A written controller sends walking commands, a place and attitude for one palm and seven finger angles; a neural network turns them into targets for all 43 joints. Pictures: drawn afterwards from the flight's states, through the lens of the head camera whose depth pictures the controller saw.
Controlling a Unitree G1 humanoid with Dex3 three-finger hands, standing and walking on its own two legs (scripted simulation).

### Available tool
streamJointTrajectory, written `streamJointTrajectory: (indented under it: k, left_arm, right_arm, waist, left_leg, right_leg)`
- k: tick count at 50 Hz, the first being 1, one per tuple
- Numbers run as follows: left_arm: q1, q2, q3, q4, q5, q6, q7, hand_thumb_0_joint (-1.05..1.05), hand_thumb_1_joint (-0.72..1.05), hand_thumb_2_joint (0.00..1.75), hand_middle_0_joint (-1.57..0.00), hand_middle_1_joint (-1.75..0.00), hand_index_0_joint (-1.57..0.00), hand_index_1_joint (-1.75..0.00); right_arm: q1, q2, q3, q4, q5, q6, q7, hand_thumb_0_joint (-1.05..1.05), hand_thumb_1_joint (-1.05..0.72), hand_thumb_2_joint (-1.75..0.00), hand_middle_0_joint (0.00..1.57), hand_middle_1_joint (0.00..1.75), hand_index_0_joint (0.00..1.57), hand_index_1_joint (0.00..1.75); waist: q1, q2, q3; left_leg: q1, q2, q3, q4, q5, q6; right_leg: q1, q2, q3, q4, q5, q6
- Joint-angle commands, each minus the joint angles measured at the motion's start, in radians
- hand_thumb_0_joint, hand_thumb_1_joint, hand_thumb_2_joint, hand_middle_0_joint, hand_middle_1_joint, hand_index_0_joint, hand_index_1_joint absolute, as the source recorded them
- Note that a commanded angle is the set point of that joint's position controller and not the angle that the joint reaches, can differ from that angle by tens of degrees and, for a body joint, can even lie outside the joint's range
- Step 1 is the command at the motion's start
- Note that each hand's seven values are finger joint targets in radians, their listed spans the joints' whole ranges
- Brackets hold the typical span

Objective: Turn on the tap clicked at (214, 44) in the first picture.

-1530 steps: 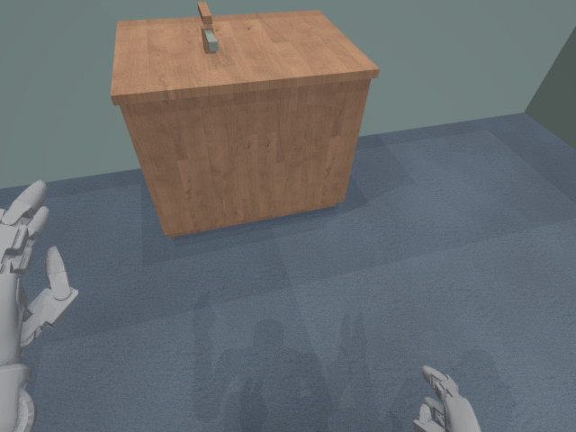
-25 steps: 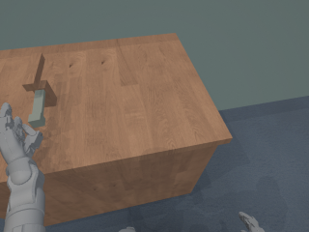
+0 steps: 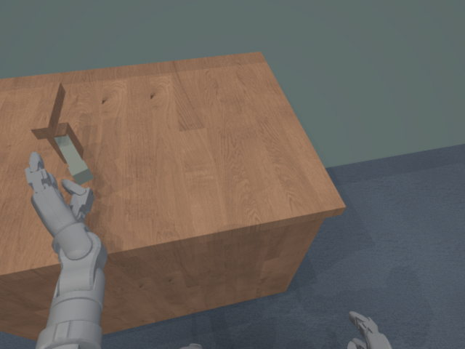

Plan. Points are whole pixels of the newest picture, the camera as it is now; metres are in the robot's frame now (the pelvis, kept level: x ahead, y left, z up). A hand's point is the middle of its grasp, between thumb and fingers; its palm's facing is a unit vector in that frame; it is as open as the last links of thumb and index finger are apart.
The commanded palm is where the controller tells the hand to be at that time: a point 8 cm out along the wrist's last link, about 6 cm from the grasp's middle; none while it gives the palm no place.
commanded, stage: push the lever round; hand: left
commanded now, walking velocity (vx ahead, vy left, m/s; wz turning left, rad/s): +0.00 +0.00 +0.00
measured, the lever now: (81, 172) +0.39 +0.29 +0.08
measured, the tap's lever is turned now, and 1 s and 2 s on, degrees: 25 53 71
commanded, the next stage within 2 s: lift the hand up off the lever in 1.54 s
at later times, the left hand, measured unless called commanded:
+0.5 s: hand (111, 178) +0.39 +0.24 +0.07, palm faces +0.77 -0.64 -0.08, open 7.7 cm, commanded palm +0.34 +0.26 +0.07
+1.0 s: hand (117, 167) +0.41 +0.24 +0.06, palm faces +0.82 -0.57 -0.07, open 7.8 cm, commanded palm +0.36 +0.25 +0.07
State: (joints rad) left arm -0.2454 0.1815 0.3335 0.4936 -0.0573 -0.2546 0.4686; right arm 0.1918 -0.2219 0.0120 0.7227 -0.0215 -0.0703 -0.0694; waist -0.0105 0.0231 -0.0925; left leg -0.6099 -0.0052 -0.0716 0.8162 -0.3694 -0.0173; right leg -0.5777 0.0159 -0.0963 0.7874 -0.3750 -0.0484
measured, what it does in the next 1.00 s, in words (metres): stands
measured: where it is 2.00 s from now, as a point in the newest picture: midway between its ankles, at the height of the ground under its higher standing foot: outside the picture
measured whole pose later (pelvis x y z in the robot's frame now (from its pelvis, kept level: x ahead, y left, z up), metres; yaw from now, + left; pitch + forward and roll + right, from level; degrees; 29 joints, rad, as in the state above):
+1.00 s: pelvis +0.02 +0.00 +0.00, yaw -1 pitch +11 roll -1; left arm -0.48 0.09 0.36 0.70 0.07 -0.21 0.80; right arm 0.22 -0.20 -0.03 0.76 -0.07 -0.01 0.00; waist -0.04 0.02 -0.13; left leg -0.62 0.00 -0.06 0.81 -0.39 -0.02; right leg -0.60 0.02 -0.09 0.78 -0.39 -0.05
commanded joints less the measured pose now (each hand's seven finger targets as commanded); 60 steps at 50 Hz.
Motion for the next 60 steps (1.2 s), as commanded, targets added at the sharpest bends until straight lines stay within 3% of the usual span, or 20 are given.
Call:
streamJointTrajectory:
  k: [1, 5, 11, 15, 16, 20, 22, 25, 26, 30, 39, 40, 43, 45, 48, 50, 53, 55, 59, 60]
  left_arm:
    - [-0.393, 0.189, -0.007, -0.226, 0.037, -0.074, 0.029, 0.00, 0.90, 0.90, -0.15, -0.15, -0.15, -0.15]
    - [-0.396, 0.224, 0.036, -0.202, 0.056, -0.069, 0.068, 0.00, 0.90, 0.90, -0.15, -0.15, -0.15, -0.15]
    - [-0.413, 0.147, -0.021, -0.199, 0.076, -0.060, 0.118, 0.00, 0.90, 0.90, -0.15, -0.15, -0.15, -0.15]
    - [-0.381, 0.179, 0.034, -0.168, 0.085, -0.051, 0.158, 0.00, 0.90, 0.90, -0.15, -0.15, -0.15, -0.15]
    - [-0.419, 0.138, -0.016, -0.176, 0.088, -0.052, 0.159, 0.00, 0.90, 0.90, -0.15, -0.15, -0.15, -0.15]
    - [-0.406, 0.183, 0.043, -0.148, 0.100, -0.045, 0.190, 0.00, 0.90, 0.90, -0.15, -0.15, -0.15, -0.15]
    - [-0.445, 0.125, -0.014, -0.149, 0.108, -0.045, 0.197, 0.00, 0.90, 0.90, -0.15, -0.15, -0.15, -0.15]
    - [-0.451, 0.164, 0.038, -0.127, 0.115, -0.040, 0.222, 0.00, 0.90, 0.90, -0.15, -0.15, -0.15, -0.15]
    - [-0.466, 0.122, -0.004, -0.141, 0.116, -0.041, 0.223, 0.00, 0.90, 0.90, -0.15, -0.15, -0.15, -0.15]
    - [-0.467, 0.147, 0.040, -0.084, 0.125, -0.029, 0.250, 0.00, 0.90, 0.90, -0.15, -0.15, -0.15, -0.15]
    - [-0.575, 0.075, -0.013, -0.058, 0.144, -0.032, 0.291, 0.00, 0.90, 0.90, -0.15, -0.15, -0.15, -0.15]
    - [-0.550, 0.111, 0.033, -0.047, 0.147, -0.030, 0.299, 0.00, 0.90, 0.90, -0.15, -0.15, -0.15, -0.15]
    - [-0.563, 0.079, 0.011, -0.017, 0.147, -0.021, 0.310, 0.00, 0.90, 0.90, -0.15, -0.15, -0.15, -0.15]
    - [-0.590, 0.106, 0.042, -0.009, 0.155, -0.019, 0.321, 0.00, 0.90, 0.90, -0.15, -0.15, -0.15, -0.15]
    - [-0.636, 0.049, -0.017, -0.012, 0.167, -0.026, 0.328, 0.00, 0.90, 0.90, -0.15, -0.15, -0.15, -0.15]
    - [-0.609, 0.104, 0.041, 0.006, 0.175, -0.028, 0.336, 0.00, 0.90, 0.90, -0.15, -0.15, -0.15, -0.15]
    - [-0.646, 0.041, -0.022, -0.007, 0.178, -0.033, 0.334, 0.00, 0.90, 0.90, -0.15, -0.15, -0.15, -0.15]
    - [-0.647, 0.085, 0.025, 0.011, 0.181, -0.031, 0.342, 0.00, 0.90, 0.90, -0.15, -0.15, -0.15, -0.15]
    - [-0.705, 0.060, -0.005, 0.034, 0.183, -0.033, 0.345, 0.00, 0.90, 0.90, -0.15, -0.15, -0.15, -0.15]
    - [-0.701, 0.110, 0.045, 0.038, 0.187, -0.036, 0.352, 0.00, 0.90, 0.90, -0.15, -0.15, -0.15, -0.15]
  right_arm:
    - [-0.031, -0.135, -0.049, -0.113, 0.002, -0.034, -0.009, 0.00, -0.90, -0.90, 0.20, 0.30, 0.20, 0.30]
    - [-0.029, -0.139, -0.055, -0.103, -0.001, -0.028, -0.008, 0.00, -0.90, -0.90, 0.20, 0.30, 0.20, 0.30]
    - [-0.023, -0.131, -0.060, -0.107, -0.006, -0.020, 0.006, 0.00, -0.90, -0.90, 0.20, 0.30, 0.20, 0.30]
    - [-0.019, -0.136, -0.070, -0.100, -0.011, -0.016, 0.009, 0.00, -0.90, -0.90, 0.20, 0.30, 0.20, 0.30]
    - [-0.024, -0.131, -0.067, -0.104, -0.010, -0.014, 0.011, 0.00, -0.90, -0.90, 0.20, 0.30, 0.20, 0.30]
    - [-0.020, -0.133, -0.074, -0.094, -0.013, -0.007, 0.011, 0.00, -0.90, -0.90, 0.20, 0.30, 0.20, 0.30]
    - [-0.016, -0.126, -0.073, -0.095, -0.016, -0.008, 0.015, 0.00, -0.90, -0.90, 0.20, 0.30, 0.20, 0.30]
    - [-0.014, -0.128, -0.077, -0.080, -0.019, -0.002, 0.015, 0.00, -0.90, -0.90, 0.20, 0.30, 0.20, 0.30]
    - [-0.014, -0.122, -0.075, -0.090, -0.020, -0.001, 0.019, 0.00, -0.90, -0.90, 0.20, 0.30, 0.20, 0.30]
    - [-0.011, -0.125, -0.079, -0.077, -0.025, 0.005, 0.022, 0.00, -0.90, -0.90, 0.20, 0.30, 0.20, 0.30]
    - [0.003, -0.117, -0.083, -0.068, -0.038, 0.011, 0.042, 0.00, -0.90, -0.90, 0.20, 0.30, 0.20, 0.30]
    - [0.002, -0.120, -0.086, -0.062, -0.039, 0.014, 0.042, 0.00, -0.90, -0.90, 0.20, 0.30, 0.20, 0.30]
    - [0.010, -0.115, -0.084, -0.067, -0.042, 0.021, 0.051, 0.00, -0.90, -0.90, 0.20, 0.30, 0.20, 0.30]
    - [0.013, -0.119, -0.087, -0.054, -0.044, 0.026, 0.052, 0.00, -0.90, -0.90, 0.20, 0.30, 0.20, 0.30]
    - [0.016, -0.114, -0.086, -0.057, -0.051, 0.022, 0.063, 0.00, -0.90, -0.90, 0.20, 0.30, 0.20, 0.30]
    - [0.023, -0.121, -0.092, -0.050, -0.053, 0.028, 0.062, 0.00, -0.90, -0.90, 0.20, 0.30, 0.20, 0.30]
    - [0.027, -0.114, -0.092, -0.055, -0.055, 0.029, 0.070, 0.00, -0.90, -0.90, 0.20, 0.30, 0.20, 0.30]
    - [0.031, -0.120, -0.093, -0.044, -0.056, 0.032, 0.067, 0.00, -0.90, -0.90, 0.20, 0.30, 0.20, 0.30]
    - [0.033, -0.117, -0.090, -0.046, -0.057, 0.032, 0.070, 0.00, -0.90, -0.90, 0.20, 0.30, 0.20, 0.30]
    - [0.036, -0.121, -0.092, -0.038, -0.057, 0.035, 0.066, 0.00, -0.90, -0.90, 0.20, 0.30, 0.20, 0.30]
  waist:
    - [-0.033, 0.032, -0.270]
    - [-0.022, 0.032, -0.276]
    - [-0.034, 0.029, -0.290]
    - [-0.016, -0.010, -0.299]
    - [-0.036, -0.009, -0.287]
    - [-0.016, -0.006, -0.288]
    - [-0.029, -0.005, -0.295]
    - [-0.025, 0.004, -0.297]
    - [-0.031, 0.009, -0.304]
    - [-0.025, -0.024, -0.296]
    - [-0.044, -0.011, -0.329]
    - [-0.028, 0.017, -0.333]
    - [-0.037, -0.025, -0.337]
    - [-0.034, 0.005, -0.327]
    - [-0.048, 0.007, -0.338]
    - [-0.034, 0.003, -0.351]
    - [-0.047, 0.004, -0.363]
    - [-0.041, 0.012, -0.359]
    - [-0.057, 0.010, -0.345]
    - [-0.047, 0.025, -0.345]
  left_leg:
    - [0.114, -0.017, 0.020, -0.104, 0.125, 0.037]
    - [0.106, -0.017, 0.023, -0.100, 0.133, 0.039]
    - [0.112, -0.017, 0.032, -0.094, 0.170, 0.038]
    - [0.095, -0.017, 0.037, -0.093, 0.178, 0.040]
    - [0.098, -0.017, 0.041, -0.093, 0.166, 0.041]
    - [0.084, -0.017, 0.046, -0.097, 0.166, 0.041]
    - [0.103, -0.016, 0.046, -0.096, 0.188, 0.040]
    - [0.101, -0.015, 0.048, -0.094, 0.193, 0.040]
    - [0.106, -0.016, 0.049, -0.096, 0.205, 0.039]
    - [0.094, -0.013, 0.046, -0.096, 0.200, 0.038]
    - [0.122, -0.010, 0.046, -0.083, 0.248, 0.032]
    - [0.120, -0.010, 0.044, -0.083, 0.256, 0.030]
    - [0.106, -0.010, 0.046, -0.079, 0.271, 0.028]
    - [0.108, -0.008, 0.043, -0.081, 0.266, 0.025]
    - [0.123, -0.006, 0.042, -0.074, 0.275, 0.025]
    - [0.121, -0.004, 0.037, -0.073, 0.297, 0.022]
    - [0.139, -0.002, 0.040, -0.067, 0.320, 0.017]
    - [0.130, -0.002, 0.036, -0.069, 0.306, 0.017]
    - [0.113, -0.004, 0.039, -0.073, 0.257, 0.021]
    - [0.113, -0.003, 0.034, -0.077, 0.256, 0.018]
  right_leg:
    - [0.138, -0.013, 0.081, -0.135, 0.163, 0.027]
    - [0.151, -0.013, 0.089, -0.139, 0.172, 0.026]
    - [0.159, -0.017, 0.085, -0.133, 0.217, 0.028]
    - [0.186, -0.017, 0.092, -0.140, 0.231, 0.031]
    - [0.173, -0.021, 0.094, -0.145, 0.220, 0.033]
    - [0.195, -0.022, 0.102, -0.154, 0.219, 0.032]
    - [0.185, -0.021, 0.091, -0.144, 0.246, 0.030]
    - [0.191, -0.022, 0.096, -0.150, 0.250, 0.031]
    - [0.197, -0.025, 0.093, -0.144, 0.268, 0.031]
    - [0.191, -0.022, 0.088, -0.148, 0.254, 0.032]
    - [0.172, -0.021, 0.068, -0.127, 0.294, 0.028]
    - [0.176, -0.019, 0.070, -0.124, 0.297, 0.025]
    - [0.183, -0.021, 0.062, -0.117, 0.318, 0.028]
    - [0.169, -0.019, 0.061, -0.118, 0.299, 0.025]
    - [0.146, -0.016, 0.054, -0.110, 0.294, 0.023]
    - [0.156, -0.012, 0.052, -0.102, 0.308, 0.019]
    - [0.145, -0.012, 0.046, -0.094, 0.321, 0.019]
    - [0.141, -0.010, 0.048, -0.095, 0.306, 0.019]
    - [0.127, -0.010, 0.050, -0.105, 0.262, 0.022]
    - [0.126, -0.008, 0.048, -0.104, 0.251, 0.019]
